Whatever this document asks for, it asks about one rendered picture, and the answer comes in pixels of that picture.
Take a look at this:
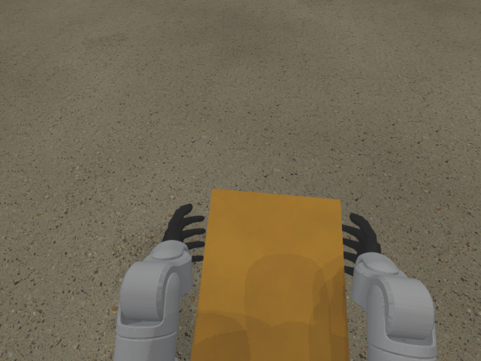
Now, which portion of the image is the right robot forearm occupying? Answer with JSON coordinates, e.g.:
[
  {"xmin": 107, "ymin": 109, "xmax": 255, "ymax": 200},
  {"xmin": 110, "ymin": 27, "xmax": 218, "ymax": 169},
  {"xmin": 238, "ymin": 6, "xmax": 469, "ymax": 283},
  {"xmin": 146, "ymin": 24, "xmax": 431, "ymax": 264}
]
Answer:
[{"xmin": 351, "ymin": 252, "xmax": 437, "ymax": 361}]

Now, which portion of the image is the right robot hand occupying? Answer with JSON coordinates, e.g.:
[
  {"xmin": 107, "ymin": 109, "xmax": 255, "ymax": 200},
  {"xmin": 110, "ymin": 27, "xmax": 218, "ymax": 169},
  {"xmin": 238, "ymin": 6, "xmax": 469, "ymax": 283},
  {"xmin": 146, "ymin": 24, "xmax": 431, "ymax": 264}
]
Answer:
[{"xmin": 342, "ymin": 213, "xmax": 382, "ymax": 276}]

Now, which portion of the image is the carton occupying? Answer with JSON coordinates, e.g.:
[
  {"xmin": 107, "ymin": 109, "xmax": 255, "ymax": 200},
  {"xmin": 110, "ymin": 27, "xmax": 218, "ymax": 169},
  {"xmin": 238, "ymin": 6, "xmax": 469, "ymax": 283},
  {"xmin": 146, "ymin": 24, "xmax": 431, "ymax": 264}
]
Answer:
[{"xmin": 190, "ymin": 189, "xmax": 349, "ymax": 361}]

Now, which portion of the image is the left robot hand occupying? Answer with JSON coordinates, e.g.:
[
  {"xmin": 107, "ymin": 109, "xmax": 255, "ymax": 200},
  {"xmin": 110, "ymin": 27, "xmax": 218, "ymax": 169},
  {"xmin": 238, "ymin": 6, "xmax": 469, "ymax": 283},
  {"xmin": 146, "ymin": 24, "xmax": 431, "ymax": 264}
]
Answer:
[{"xmin": 162, "ymin": 204, "xmax": 206, "ymax": 262}]

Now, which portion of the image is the left robot forearm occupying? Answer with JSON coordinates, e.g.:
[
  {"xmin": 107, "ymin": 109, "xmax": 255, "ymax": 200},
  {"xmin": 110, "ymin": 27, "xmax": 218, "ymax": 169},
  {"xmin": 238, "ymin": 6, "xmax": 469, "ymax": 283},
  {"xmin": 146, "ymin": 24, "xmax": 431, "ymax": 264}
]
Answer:
[{"xmin": 113, "ymin": 240, "xmax": 193, "ymax": 361}]

